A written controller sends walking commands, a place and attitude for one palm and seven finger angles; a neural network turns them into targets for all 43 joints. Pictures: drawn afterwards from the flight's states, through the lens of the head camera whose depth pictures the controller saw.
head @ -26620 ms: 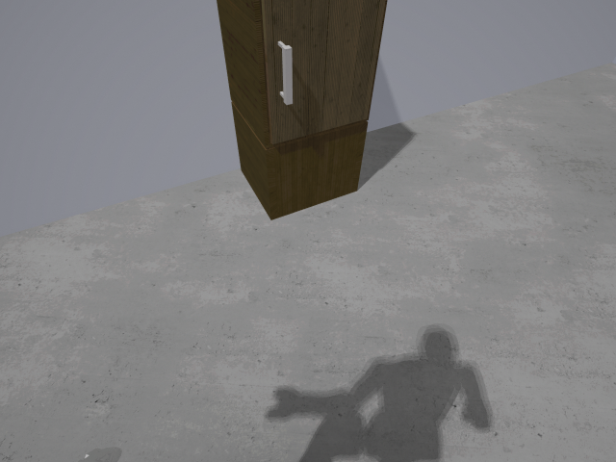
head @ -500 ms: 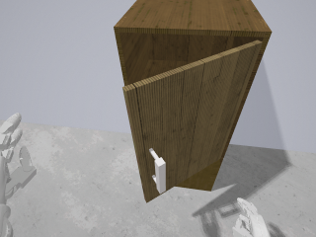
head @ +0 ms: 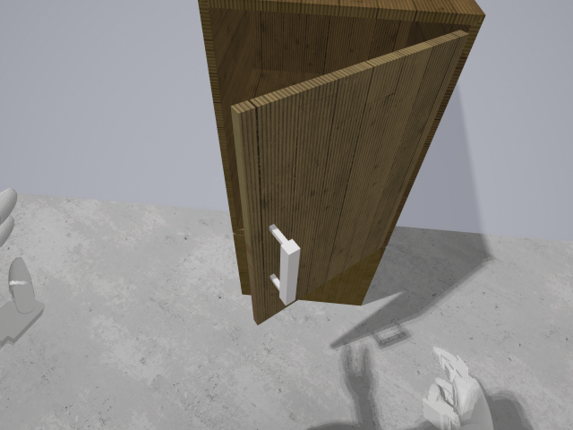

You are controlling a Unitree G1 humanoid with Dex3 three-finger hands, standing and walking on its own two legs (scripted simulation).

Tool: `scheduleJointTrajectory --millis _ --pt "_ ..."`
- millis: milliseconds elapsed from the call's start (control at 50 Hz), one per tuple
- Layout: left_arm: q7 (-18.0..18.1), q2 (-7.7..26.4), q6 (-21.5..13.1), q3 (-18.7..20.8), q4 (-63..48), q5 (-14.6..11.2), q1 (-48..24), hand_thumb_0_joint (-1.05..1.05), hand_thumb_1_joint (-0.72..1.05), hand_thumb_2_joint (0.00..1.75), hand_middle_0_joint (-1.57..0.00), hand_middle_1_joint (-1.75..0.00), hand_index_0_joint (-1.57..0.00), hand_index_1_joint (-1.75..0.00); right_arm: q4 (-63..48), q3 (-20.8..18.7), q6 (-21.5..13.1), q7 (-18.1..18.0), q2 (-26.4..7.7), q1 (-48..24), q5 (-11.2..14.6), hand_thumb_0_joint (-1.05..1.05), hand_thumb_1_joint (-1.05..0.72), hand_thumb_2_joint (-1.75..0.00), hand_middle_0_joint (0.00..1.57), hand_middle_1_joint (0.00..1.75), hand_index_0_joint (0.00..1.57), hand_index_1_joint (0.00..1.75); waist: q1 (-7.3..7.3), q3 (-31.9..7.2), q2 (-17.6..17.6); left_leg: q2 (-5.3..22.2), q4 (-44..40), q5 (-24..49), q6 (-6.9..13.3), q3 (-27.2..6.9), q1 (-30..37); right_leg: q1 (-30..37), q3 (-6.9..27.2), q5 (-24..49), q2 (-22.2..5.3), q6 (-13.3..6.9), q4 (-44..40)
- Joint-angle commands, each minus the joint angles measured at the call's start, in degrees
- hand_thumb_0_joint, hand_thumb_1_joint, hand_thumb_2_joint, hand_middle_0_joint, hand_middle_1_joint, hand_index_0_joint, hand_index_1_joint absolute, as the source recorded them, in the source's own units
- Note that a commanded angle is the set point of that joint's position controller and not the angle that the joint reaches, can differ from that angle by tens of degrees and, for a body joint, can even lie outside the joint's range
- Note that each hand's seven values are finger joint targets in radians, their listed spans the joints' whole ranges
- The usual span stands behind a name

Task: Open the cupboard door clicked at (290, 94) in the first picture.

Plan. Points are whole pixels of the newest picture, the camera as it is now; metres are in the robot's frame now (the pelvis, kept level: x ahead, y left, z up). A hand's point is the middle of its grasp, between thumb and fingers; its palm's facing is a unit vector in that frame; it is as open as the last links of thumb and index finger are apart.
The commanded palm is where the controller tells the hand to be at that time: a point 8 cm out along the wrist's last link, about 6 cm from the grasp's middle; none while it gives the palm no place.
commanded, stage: step back with the hand held close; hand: left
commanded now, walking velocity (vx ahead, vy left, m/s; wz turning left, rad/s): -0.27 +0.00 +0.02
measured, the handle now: (281, 266) +0.40 +0.04 -0.07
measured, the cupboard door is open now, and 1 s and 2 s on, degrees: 40 40 40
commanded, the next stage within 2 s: stop stepping back and stand still in 1.06 s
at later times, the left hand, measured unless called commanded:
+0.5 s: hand out of the picture +0.13 +0.27 +0.16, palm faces +0.46 -0.74 -0.49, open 7.4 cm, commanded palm +0.05 +0.31 +0.18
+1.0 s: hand out of the picture +0.03 +0.26 +0.17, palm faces +0.39 -0.80 -0.45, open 7.4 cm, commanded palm -0.04 +0.30 +0.18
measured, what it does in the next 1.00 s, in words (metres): walks backwards: left foot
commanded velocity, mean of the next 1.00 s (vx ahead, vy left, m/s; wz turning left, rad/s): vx -0.38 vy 0.00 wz -0.09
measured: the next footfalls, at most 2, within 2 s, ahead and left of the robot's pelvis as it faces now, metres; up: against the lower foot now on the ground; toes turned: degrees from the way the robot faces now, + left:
left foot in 0.82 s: -0.05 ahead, +0.10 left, +0.00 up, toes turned +8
right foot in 1.20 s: -0.32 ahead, -0.14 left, +0.00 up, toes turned -8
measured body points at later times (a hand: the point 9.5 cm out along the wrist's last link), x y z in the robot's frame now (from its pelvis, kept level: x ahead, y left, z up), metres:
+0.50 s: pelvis -0.07 +0.00 -0.02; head -0.04 +0.02 +0.43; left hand +0.10 +0.31 +0.19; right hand +0.12 -0.24 -0.09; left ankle +0.05 +0.10 -0.73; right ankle +0.04 -0.13 -0.73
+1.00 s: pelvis -0.17 +0.00 +0.01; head -0.13 +0.04 +0.45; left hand +0.01 +0.30 +0.19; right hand +0.05 -0.20 -0.05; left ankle -0.09 +0.10 -0.73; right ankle -0.21 -0.12 -0.67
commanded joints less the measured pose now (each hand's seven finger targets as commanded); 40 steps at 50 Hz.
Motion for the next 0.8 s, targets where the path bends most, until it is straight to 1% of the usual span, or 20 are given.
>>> scheduleJointTrajectory --millis 0,60,160,260,340,380,460,500,540,560,580,600,620,640,660,680,720,740,760,780 --pt "1.96 9.50 -4.91 7.77 -12.14 0.93 -2.91 0.00 0.90 0.90 -0.20 -0.30 -0.20 -0.30 -8.91 -2.90 -4.33 -0.44 -8.05 -4.70 -0.06 0.00 -0.90 -0.90 0.20 0.30 0.20 0.30 -0.19 -5.03 3.83 5.35 -12.16 -21.03 1.93 -7.82 -16.54 13.43 4.55 -3.73 0.54 -0.22 0.18" --pt "2.15 10.09 -5.60 8.35 -12.64 1.40 -4.34 0.00 0.90 0.90 -0.20 -0.30 -0.20 -0.30 -8.41 -3.00 -5.31 -0.51 -8.38 -4.45 -0.33 0.00 -0.90 -0.90 0.20 0.30 0.20 0.30 -0.33 -4.26 5.75 5.67 -11.96 -24.74 2.32 -8.81 -18.51 12.21 5.06 -7.63 1.12 -0.33 0.62" --pt "2.25 10.55 -6.59 9.70 -13.14 1.54 -3.95 0.00 0.90 0.90 -0.20 -0.30 -0.20 -0.30 -7.79 -3.16 -6.79 -0.33 -8.23 -3.76 -0.41 0.00 -0.90 -0.90 0.20 0.30 0.20 0.30 -0.20 -5.50 5.97 5.57 -11.33 -26.10 2.45 -10.00 -20.45 13.08 5.99 -5.48 2.30 -0.45 3.42" --pt "2.15 10.27 -7.03 9.16 -13.44 1.35 -5.40 0.00 0.90 0.90 -0.20 -0.30 -0.20 -0.30 -6.52 -3.40 -7.17 0.00 -8.09 -3.30 -0.60 0.00 -0.90 -0.90 0.20 0.30 0.20 0.30 -0.64 -5.49 1.64 3.02 -5.34 -22.75 1.26 -7.71 -17.54 7.59 10.49 -5.26 -0.17 -1.63 -0.58" --pt "2.40 10.33 -7.02 8.50 -13.48 0.88 -5.80 0.00 0.90 0.90 -0.20 -0.30 -0.20 -0.30 -6.08 -3.30 -6.75 0.31 -7.80 -2.82 -0.31 0.00 -0.90 -0.90 0.20 0.30 0.20 0.30 -1.13 -5.84 0.84 2.06 -4.90 -21.67 0.41 -7.72 -13.85 2.11 9.44 -10.51 -0.37 -1.45 -2.82" --pt "2.43 10.38 -7.10 9.21 -12.88 0.88 -4.99 0.00 0.90 0.90 -0.20 -0.30 -0.20 -0.30 -6.27 -3.28 -6.46 -0.01 -7.64 -3.62 -0.29 0.00 -0.90 -0.90 0.20 0.30 0.20 0.30 -0.86 -5.97 2.69 4.16 -8.73 -24.47 1.38 -9.59 -18.56 6.35 7.38 -9.25 1.20 -0.71 1.74" --pt "2.01 11.74 -7.85 12.66 -13.78 1.57 -2.55 0.00 0.90 0.90 -0.20 -0.30 -0.20 -0.30 -7.15 -3.95 -7.08 0.01 -8.21 -5.58 -0.34 0.00 -0.90 -0.90 0.20 0.30 0.20 0.30 0.52 -9.27 11.82 11.91 -17.40 -30.51 5.31 -16.06 -31.47 21.55 3.44 2.32 6.80 0.63 20.27" --pt "1.36 11.66 -8.32 13.60 -13.88 1.54 -1.76 0.00 0.90 0.90 -0.20 -0.30 -0.20 -0.30 -7.43 -4.52 -7.94 0.46 -8.23 -5.95 -0.67 0.00 -0.90 -0.90 0.20 0.30 0.20 0.30 0.64 -8.10 11.06 15.85 -17.64 -31.66 7.26 -17.05 -33.28 21.46 4.55 -6.22 7.75 0.61 25.16" --pt "0.88 11.17 -8.83 13.58 -13.51 0.60 -0.10 0.00 0.90 0.90 -0.20 -0.30 -0.20 -0.30 -6.79 -4.66 -8.65 1.22 -7.51 -5.13 -0.80 0.00 -0.90 -0.90 0.20 0.30 0.20 0.30 0.57 -6.76 9.21 15.32 -13.90 -25.13 5.43 -13.15 -25.17 13.57 5.09 -11.83 6.57 -1.28 18.21" --pt "0.85 12.21 -9.38 14.04 -13.38 0.37 0.72 0.00 0.90 0.90 -0.20 -0.30 -0.20 -0.30 -6.66 -4.97 -9.14 1.39 -7.52 -5.22 -0.90 0.00 -0.90 -0.90 0.20 0.30 0.20 0.30 0.37 -6.48 7.92 13.28 -9.89 -21.54 3.74 -10.43 -19.32 8.33 8.06 -10.34 5.08 -2.60 11.12" --pt "0.71 11.23 -9.69 12.37 -13.04 -0.58 0.88 0.00 0.90 0.90 -0.20 -0.30 -0.20 -0.30 -6.04 -4.64 -9.11 1.76 -6.37 -4.80 -0.86 0.00 -0.90 -0.90 0.20 0.30 0.20 0.30 -0.34 -6.30 3.48 9.27 -3.22 -18.22 0.88 -7.14 -12.55 0.27 15.53 -10.24 0.45 -5.28 2.35" --pt "0.90 11.53 -10.00 10.66 -14.50 -0.48 -0.63 0.00 0.90 0.90 -0.20 -0.30 -0.20 -0.30 -5.44 -4.50 -8.80 2.15 -5.26 -3.35 -0.62 0.00 -0.90 -0.90 0.20 0.30 0.20 0.30 -1.10 -7.81 -3.18 3.23 7.81 -12.49 -2.78 -2.15 -4.17 -9.04 26.90 -5.79 -7.13 -7.73 -7.37" --pt "1.40 11.91 -9.00 8.51 -14.36 0.07 -3.25 0.00 0.90 0.90 -0.20 -0.30 -0.20 -0.30 -4.56 -4.78 -8.51 2.54 -5.04 -3.33 -0.07 0.00 -0.90 -0.90 0.20 0.30 0.20 0.30 -0.58 -9.46 -11.60 -1.29 20.92 -11.51 -4.61 -1.10 0.47 -13.76 34.65 -2.15 -14.21 -9.32 -14.09" --pt "1.98 12.93 -7.88 8.26 -14.27 0.69 -5.69 0.00 0.90 0.90 -0.20 -0.30 -0.20 -0.30 -3.72 -5.00 -7.86 2.70 -5.03 -4.54 -0.73 0.00 -0.90 -0.90 0.20 0.30 0.20 0.30 0.18 -9.33 -13.36 -1.77 28.81 -14.16 -4.50 -3.95 -3.06 -11.05 33.79 6.81 -16.16 -11.09 -13.89" --pt "2.36 14.51 -7.71 9.34 -15.89 1.08 -7.94 0.00 0.90 0.90 -0.20 -0.30 -0.20 -0.30 -3.46 -4.72 -7.66 2.44 -4.47 -5.11 -1.20 0.00 -0.90 -0.90 0.20 0.30 0.20 0.30 -0.28 -9.60 -13.41 -1.91 31.29 -15.46 -4.44 -4.70 -4.10 -9.72 32.11 15.44 -16.33 -12.06 -12.43" --pt "2.33 13.44 -7.35 8.17 -15.45 1.20 -8.51 0.00 0.90 0.90 -0.20 -0.30 -0.20 -0.30 -3.48 -3.75 -7.05 2.06 -3.42 -5.05 -1.35 0.00 -0.90 -0.90 0.20 0.30 0.20 0.30 -0.78 -7.82 -12.73 -0.34 26.34 -15.30 -4.23 -5.46 -3.77 -7.34 26.64 23.32 -14.20 -10.84 -9.31" --pt "2.04 11.83 -7.01 6.51 -14.66 1.15 -10.13 0.00 0.90 0.90 -0.20 -0.30 -0.20 -0.30 -2.72 -2.33 -6.09 0.88 -3.62 -6.10 -0.96 0.00 -0.90 -0.90 0.20 0.30 0.20 0.30 -1.45 -5.89 -6.36 -1.72 8.50 -10.38 -4.15 -3.04 1.78 -5.69 17.92 31.92 -7.62 -6.58 -3.54" --pt "1.96 11.98 -6.95 6.43 -14.44 0.93 -10.82 0.00 0.90 0.90 -0.20 -0.30 -0.20 -0.30 -2.16 -2.23 -5.87 0.20 -4.45 -6.20 -0.78 0.00 -0.90 -0.90 0.20 0.30 0.20 0.30 -1.87 -6.43 -1.45 -2.29 -2.70 -2.65 -4.42 -1.44 4.23 -3.55 14.12 30.49 -3.80 -4.06 -0.11" --pt "1.92 12.86 -7.53 6.48 -16.53 1.19 -12.20 0.00 0.90 0.90 -0.20 -0.30 -0.20 -0.30 -2.28 -3.17 -6.20 -0.29 -6.20 -6.89 -0.37 0.00 -0.90 -0.90 0.20 0.30 0.20 0.30 -1.50 -7.29 7.85 3.66 -9.14 12.40 -3.39 -4.60 6.13 -2.26 11.31 22.08 -0.32 -1.48 4.90" --pt "1.80 12.59 -7.77 7.53 -17.26 1.42 -10.86 0.00 0.90 0.90 -0.20 -0.30 -0.20 -0.30 -3.06 -3.76 -6.66 -0.07 -6.77 -5.75 -0.59 0.00 -0.90 -0.90 0.20 0.30 0.20 0.30 0.12 -12.12 15.48 13.79 -12.00 27.82 0.37 -11.89 5.21 0.07 7.06 -0.09 4.03 0.65 14.53"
